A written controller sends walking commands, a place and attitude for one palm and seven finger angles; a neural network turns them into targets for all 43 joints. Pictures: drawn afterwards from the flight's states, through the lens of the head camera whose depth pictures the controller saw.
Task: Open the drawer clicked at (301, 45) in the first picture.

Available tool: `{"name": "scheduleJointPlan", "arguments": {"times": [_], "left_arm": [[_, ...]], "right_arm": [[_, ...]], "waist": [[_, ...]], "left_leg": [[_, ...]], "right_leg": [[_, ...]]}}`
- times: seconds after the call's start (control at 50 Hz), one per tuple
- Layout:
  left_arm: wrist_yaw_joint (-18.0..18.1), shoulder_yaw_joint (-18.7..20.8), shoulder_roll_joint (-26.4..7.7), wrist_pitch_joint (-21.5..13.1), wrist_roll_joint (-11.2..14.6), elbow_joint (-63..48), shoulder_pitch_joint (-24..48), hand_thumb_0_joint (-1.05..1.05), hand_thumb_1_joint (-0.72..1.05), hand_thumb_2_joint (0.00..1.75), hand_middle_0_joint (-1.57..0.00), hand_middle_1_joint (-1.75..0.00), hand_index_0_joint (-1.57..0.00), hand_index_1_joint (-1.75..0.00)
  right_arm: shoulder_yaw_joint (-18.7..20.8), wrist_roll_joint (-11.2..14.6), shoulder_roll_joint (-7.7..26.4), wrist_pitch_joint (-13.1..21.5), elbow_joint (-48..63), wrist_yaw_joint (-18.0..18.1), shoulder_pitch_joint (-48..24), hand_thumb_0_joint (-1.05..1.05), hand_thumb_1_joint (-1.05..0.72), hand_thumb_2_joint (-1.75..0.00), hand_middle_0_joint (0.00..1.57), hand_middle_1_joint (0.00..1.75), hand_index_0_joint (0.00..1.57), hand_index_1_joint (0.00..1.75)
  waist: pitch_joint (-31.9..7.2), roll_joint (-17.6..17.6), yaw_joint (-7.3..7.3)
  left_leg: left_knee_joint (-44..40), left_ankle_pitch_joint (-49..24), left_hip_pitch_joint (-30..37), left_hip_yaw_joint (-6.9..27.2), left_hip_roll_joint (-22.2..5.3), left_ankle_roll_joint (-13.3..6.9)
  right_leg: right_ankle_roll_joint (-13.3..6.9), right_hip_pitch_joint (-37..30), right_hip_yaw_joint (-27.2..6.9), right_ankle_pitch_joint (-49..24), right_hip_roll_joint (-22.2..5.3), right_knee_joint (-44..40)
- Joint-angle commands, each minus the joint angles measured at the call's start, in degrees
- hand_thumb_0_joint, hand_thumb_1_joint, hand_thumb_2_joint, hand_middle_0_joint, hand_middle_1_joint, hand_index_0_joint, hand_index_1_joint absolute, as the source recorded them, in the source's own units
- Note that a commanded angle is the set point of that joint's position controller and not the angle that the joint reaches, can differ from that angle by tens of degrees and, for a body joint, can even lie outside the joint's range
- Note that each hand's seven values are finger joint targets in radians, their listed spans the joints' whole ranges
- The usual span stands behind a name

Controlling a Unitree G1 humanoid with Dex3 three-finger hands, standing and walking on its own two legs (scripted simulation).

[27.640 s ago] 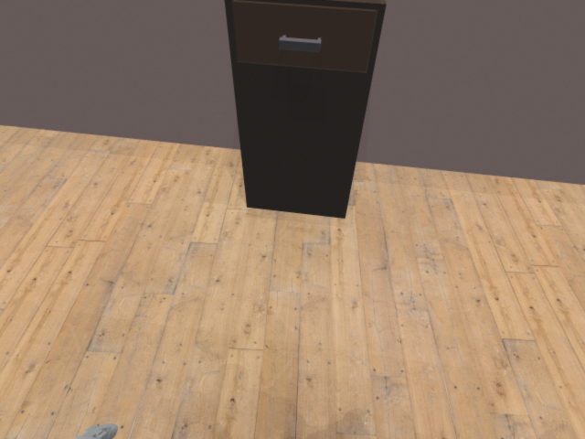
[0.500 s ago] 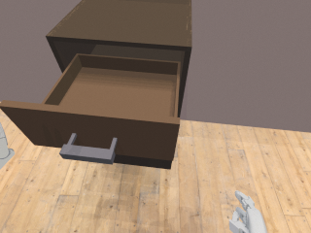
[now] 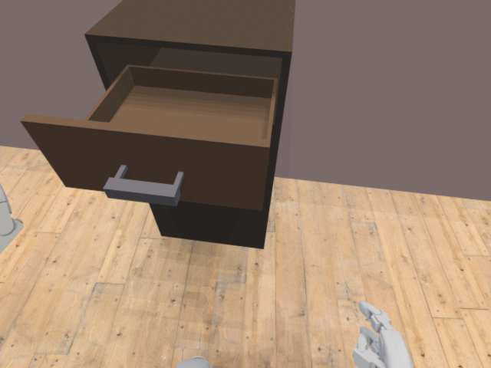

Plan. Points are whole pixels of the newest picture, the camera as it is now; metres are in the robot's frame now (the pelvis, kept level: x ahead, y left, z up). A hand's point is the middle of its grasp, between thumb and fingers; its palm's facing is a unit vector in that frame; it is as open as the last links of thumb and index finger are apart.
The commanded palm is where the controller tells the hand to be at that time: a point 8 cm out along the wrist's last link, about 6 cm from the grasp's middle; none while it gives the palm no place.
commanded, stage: step back with the hand held close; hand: left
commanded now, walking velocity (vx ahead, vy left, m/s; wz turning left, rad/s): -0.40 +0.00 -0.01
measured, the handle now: (147, 182) +0.41 +0.22 +0.05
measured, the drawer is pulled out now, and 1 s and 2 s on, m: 0.30 0.30 0.30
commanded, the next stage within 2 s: stop stepping back and stand still in 0.06 s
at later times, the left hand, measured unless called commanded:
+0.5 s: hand out of the picture +0.05 +0.24 +0.24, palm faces +0.50 -0.76 -0.40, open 7.4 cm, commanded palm -0.01 +0.28 +0.25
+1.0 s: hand out of the picture +0.01 +0.22 +0.24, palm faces +0.46 -0.80 -0.38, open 7.4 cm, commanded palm -0.06 +0.27 +0.25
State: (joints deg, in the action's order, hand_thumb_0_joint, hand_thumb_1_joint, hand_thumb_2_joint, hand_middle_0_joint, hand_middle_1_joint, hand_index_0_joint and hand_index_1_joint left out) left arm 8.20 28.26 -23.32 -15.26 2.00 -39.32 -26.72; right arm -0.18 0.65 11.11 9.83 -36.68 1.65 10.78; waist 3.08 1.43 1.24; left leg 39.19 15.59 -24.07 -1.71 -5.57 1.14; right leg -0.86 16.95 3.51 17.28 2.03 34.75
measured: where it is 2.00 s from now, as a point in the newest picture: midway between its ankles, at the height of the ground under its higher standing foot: outside the picture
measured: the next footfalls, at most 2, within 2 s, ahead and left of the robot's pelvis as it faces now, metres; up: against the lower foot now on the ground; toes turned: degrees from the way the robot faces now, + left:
left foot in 0.22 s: -0.12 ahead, +0.10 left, +0.00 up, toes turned +5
right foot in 0.38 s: -0.01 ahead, -0.10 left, +0.00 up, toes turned +0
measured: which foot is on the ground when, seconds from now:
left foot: up 0.00-0.20, down 0.22-1.00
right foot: down 0.00-0.24, up 0.26-0.36, down 0.38-0.58, up 0.60-0.78, down 0.80-1.00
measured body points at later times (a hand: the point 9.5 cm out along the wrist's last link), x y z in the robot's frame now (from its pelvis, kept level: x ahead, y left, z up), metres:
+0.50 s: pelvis -0.13 +0.00 +0.00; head -0.14 +0.01 +0.45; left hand +0.02 +0.28 +0.26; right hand +0.02 -0.24 -0.08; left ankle -0.11 +0.11 -0.70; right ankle -0.06 -0.10 -0.72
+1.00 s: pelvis -0.19 -0.01 +0.00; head -0.20 +0.01 +0.45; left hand -0.03 +0.26 +0.26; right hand -0.04 -0.25 -0.07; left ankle -0.13 +0.10 -0.72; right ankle -0.16 -0.11 -0.71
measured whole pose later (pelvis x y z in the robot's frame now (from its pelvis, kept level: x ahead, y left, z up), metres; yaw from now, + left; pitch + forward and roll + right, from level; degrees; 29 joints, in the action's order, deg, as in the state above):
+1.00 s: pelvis -0.19 -0.01 +0.00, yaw +0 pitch -2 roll -1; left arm 8.8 26.8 -23.5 -13.4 1.3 -40.4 -27.8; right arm -0.1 0.2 11.3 6.7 -37.5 4.5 13.6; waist 0.3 -2.5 -1.2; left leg 36.3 14.5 -19.3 -4.2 -2.1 -1.5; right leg -1.4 20.5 4.2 24.7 -0.6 44.2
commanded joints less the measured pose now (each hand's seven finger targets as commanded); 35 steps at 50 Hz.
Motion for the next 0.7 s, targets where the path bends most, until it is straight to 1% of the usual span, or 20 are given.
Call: {"name": "scheduleJointPlan", "arguments": {"times": [0.0, 0.04, 0.06, 0.14, 0.16, 0.2, 0.24, 0.28, 0.34, 0.38, 0.4, 0.42, 0.48, 0.5, 0.52, 0.54, 0.56, 0.58, 0.62, 0.68], "left_arm": [[0.04, 6.85, -12.93, -1.53, 1.67, -8.18, 0.19, 0.00, 0.90, 0.90, -0.20, -0.30, -0.20, -0.30], [-0.07, 8.30, -12.64, -2.00, 1.27, -9.22, -2.69, 0.00, 0.90, 0.90, -0.20, -0.30, -0.20, -0.30], [0.03, 7.50, -11.13, -2.11, 1.17, -9.98, -3.72, 0.00, 0.90, 0.90, -0.20, -0.30, -0.20, -0.30], [0.44, 7.37, -11.92, -2.37, 0.91, -12.12, -6.04, 0.00, 0.90, 0.90, -0.20, -0.30, -0.20, -0.30], [0.56, 7.42, -11.59, -2.59, 0.96, -13.13, -7.31, 0.00, 0.90, 0.90, -0.20, -0.30, -0.20, -0.30], [0.87, 7.51, -12.08, -3.78, 1.03, -16.80, -5.59, 0.00, 0.90, 0.90, -0.20, -0.30, -0.20, -0.30], [1.56, 10.24, -14.23, -3.59, 1.40, -18.81, -5.19, 0.00, 0.90, 0.90, -0.20, -0.30, -0.20, -0.30], [2.40, 9.06, -12.48, -2.04, 0.69, -15.78, -5.44, 0.00, 0.90, 0.90, -0.20, -0.30, -0.20, -0.30], [1.73, 6.89, -11.30, -1.02, 0.08, -9.58, -3.14, 0.00, 0.90, 0.90, -0.20, -0.30, -0.20, -0.30], [1.28, 7.37, -13.39, -0.84, 0.38, -7.37, 2.56, 0.00, 0.90, 0.90, -0.20, -0.30, -0.20, -0.30], [1.11, 6.34, -13.02, -0.27, 0.63, -6.57, 3.42, 0.00, 0.90, 0.90, -0.20, -0.30, -0.20, -0.30], [0.92, 4.72, -11.30, 0.43, 0.69, -6.66, 3.25, 0.00, 0.90, 0.90, -0.20, -0.30, -0.20, -0.30], [1.18, 2.94, -9.84, 1.13, 0.27, -8.57, 3.20, 0.00, 0.90, 0.90, -0.20, -0.30, -0.20, -0.30], [1.38, 2.36, -9.33, 0.84, 0.09, -9.89, 2.35, 0.00, 0.90, 0.90, -0.20, -0.30, -0.20, -0.30], [1.57, 2.29, -9.56, 0.25, -0.02, -11.59, 2.23, 0.00, 0.90, 0.90, -0.20, -0.30, -0.20, -0.30], [2.13, 3.42, -10.98, -0.83, -0.46, -15.22, 2.74, 0.00, 0.90, 0.90, -0.20, -0.30, -0.20, -0.30], [2.51, 4.89, -12.87, -1.29, -0.96, -16.36, 4.08, 0.00, 0.90, 0.90, -0.20, -0.30, -0.20, -0.30], [1.90, 4.99, -12.62, -1.35, -1.38, -14.53, 4.59, 0.00, 0.90, 0.90, -0.20, -0.30, -0.20, -0.30], [1.50, 5.15, -11.42, -0.68, -1.09, -9.00, -0.23, 0.00, 0.90, 0.90, -0.20, -0.30, -0.20, -0.30], [1.61, 4.36, -10.66, -0.74, -0.72, -8.49, -0.18, 0.00, 0.90, 0.90, -0.20, -0.30, -0.20, -0.30]], "right_arm": [[4.11, 1.88, 6.79, 1.62, 9.73, 0.33, -4.69, 0.00, -0.90, -0.90, 0.20, 0.30, 0.20, 0.30], [2.15, 1.00, 4.21, 0.03, 11.16, 0.33, -6.85, 0.00, -0.90, -0.90, 0.20, 0.30, 0.20, 0.30], [1.63, 0.92, 3.23, -0.63, 11.63, 0.72, -6.55, 0.00, -0.90, -0.90, 0.20, 0.30, 0.20, 0.30], [2.37, -0.12, 5.90, -1.49, 9.83, 1.72, -3.77, 0.00, -0.90, -0.90, 0.20, 0.30, 0.20, 0.30], [2.72, -0.20, 6.76, -1.40, 10.18, 1.73, -1.60, 0.00, -0.90, -0.90, 0.20, 0.30, 0.20, 0.30], [4.12, 0.02, 9.19, -0.12, 12.26, 1.86, -2.84, 0.00, -0.90, -0.90, 0.20, 0.30, 0.20, 0.30], [4.01, 0.21, 7.22, 1.12, 11.77, 1.79, -2.72, 0.00, -0.90, -0.90, 0.20, 0.30, 0.20, 0.30], [3.77, -0.07, 7.32, 1.51, 10.34, 1.43, -1.84, 0.00, -0.90, -0.90, 0.20, 0.30, 0.20, 0.30], [3.31, 1.19, 8.66, 0.57, 9.70, 1.06, -2.97, 0.00, -0.90, -0.90, 0.20, 0.30, 0.20, 0.30], [3.54, 0.57, 9.18, -0.47, 9.30, 1.50, -4.31, 0.00, -0.90, -0.90, 0.20, 0.30, 0.20, 0.30], [4.06, 0.81, 8.21, -0.67, 7.95, 1.75, -2.89, 0.00, -0.90, -0.90, 0.20, 0.30, 0.20, 0.30], [4.24, 0.48, 7.98, -1.12, 6.78, 1.88, -2.69, 0.00, -0.90, -0.90, 0.20, 0.30, 0.20, 0.30], [2.55, -0.42, 6.78, -1.34, 7.70, 2.20, -3.85, 0.00, -0.90, -0.90, 0.20, 0.30, 0.20, 0.30], [1.99, -0.71, 6.91, -0.82, 7.77, 2.60, -3.37, 0.00, -0.90, -0.90, 0.20, 0.30, 0.20, 0.30], [1.76, -1.19, 7.97, -0.28, 8.57, 2.91, -3.11, 0.00, -0.90, -0.90, 0.20, 0.30, 0.20, 0.30], [2.64, -1.29, 9.60, 0.22, 9.87, 3.00, -2.92, 0.00, -0.90, -0.90, 0.20, 0.30, 0.20, 0.30], [2.54, -1.15, 8.28, 0.65, 9.87, 2.75, -3.20, 0.00, -0.90, -0.90, 0.20, 0.30, 0.20, 0.30], [2.53, -0.88, 7.18, 0.96, 8.85, 1.85, -2.91, 0.00, -0.90, -0.90, 0.20, 0.30, 0.20, 0.30], [2.12, -0.13, 6.54, 1.16, 7.64, 0.90, -3.96, 0.00, -0.90, -0.90, 0.20, 0.30, 0.20, 0.30], [1.78, -0.51, 7.56, 0.71, 8.17, 1.48, -3.82, 0.00, -0.90, -0.90, 0.20, 0.30, 0.20, 0.30]], "waist": [[-10.58, -15.56, -0.83], [-10.37, -8.37, -1.37], [-10.30, -10.76, -1.66], [-10.86, -7.03, -2.73], [-12.69, -3.58, -3.15], [-10.48, 12.00, -1.71], [-11.37, 17.64, -2.61], [-7.45, 11.21, -3.26], [-4.70, 3.02, -2.55], [-1.73, -7.79, -3.84], [-4.97, -14.95, -3.28], [-4.36, -15.54, -3.47], [-4.68, -10.00, -4.13], [-4.63, -4.77, -4.28], [-2.89, 3.75, -4.07], [-3.46, 16.51, -3.30], [-4.43, 18.54, -3.61], [-2.63, 13.01, -4.39], [-0.21, 5.88, -2.54], [-1.50, 11.32, -2.09]], "left_leg": [[26.52, 12.98, -1.85, 3.69, 5.38, -0.13], [20.48, 12.09, -1.23, 2.69, 3.92, 0.48], [14.60, 12.47, 0.81, 1.91, 3.67, 0.23], [-10.71, 5.25, 8.37, -1.77, 4.19, -1.18], [-18.07, -0.04, 11.62, -1.38, 2.40, -2.22], [-23.55, -4.91, 7.62, 10.79, -10.18, -7.39], [-25.32, 2.28, 4.86, 10.85, -12.11, -9.10], [-19.24, -8.43, 3.53, 8.28, -9.84, -9.26], [-13.46, 12.26, -3.46, 3.23, -3.79, -5.35], [3.09, 13.48, 2.77, -0.04, 5.11, -2.62], [13.81, 14.12, 8.27, -0.87, 7.34, -2.05], [19.35, 10.94, 8.90, -0.94, 7.27, -2.25], [1.83, 11.05, 13.85, -0.06, 4.06, -3.84], [-8.86, 11.58, 14.51, -0.54, 4.11, -4.44], [-19.96, 17.31, 11.09, 4.52, 1.05, -6.03], [-28.33, 21.65, 11.93, 18.14, -8.06, -8.97], [-30.40, 21.94, 6.07, 22.69, -13.64, -12.41], [-31.56, 25.03, 2.18, 24.13, -13.87, -13.19], [-28.18, 18.55, -0.82, 15.57, -11.79, -11.97], [-27.06, 19.12, -4.18, 8.46, -8.47, -8.50]], "right_leg": [[-10.80, -1.81, -21.87, -29.24, -25.82, -18.07], [-9.62, -1.88, -14.16, -34.08, -21.50, -13.51], [-8.13, -1.78, -12.02, -32.50, -19.88, -13.29], [-4.15, -2.99, -11.09, -24.28, -15.93, -12.80], [-2.15, -3.80, -9.45, -17.73, -14.01, -9.78], [1.51, -0.83, -4.15, -2.76, -4.53, 2.17], [1.63, 3.38, -3.21, 11.47, -2.16, 16.22], [1.73, 2.30, -3.68, 9.46, -2.21, 13.82], [1.30, -8.70, -3.17, -0.13, -4.45, -7.17], [-3.56, 6.37, -16.42, 13.99, -13.13, -21.99], [-5.38, 13.72, -23.87, 29.59, -17.77, -28.06], [-6.81, 15.94, -24.23, 28.02, -18.68, -28.14], [-5.29, 16.61, -14.02, 22.78, -15.42, -21.53], [-4.31, 13.86, -11.62, 21.76, -12.91, -17.34], [-3.05, 11.28, -8.66, 20.40, -8.06, -8.94], [-0.75, 12.06, -2.35, 12.63, -0.88, 8.59], [1.18, 11.63, 0.40, 10.83, 1.10, 23.58], [1.08, 13.31, -3.53, 8.63, -0.84, 31.43], [0.80, 11.55, -3.32, 6.20, -3.81, 25.65], [0.34, -2.72, 3.47, 8.19, -2.39, 5.56]]}}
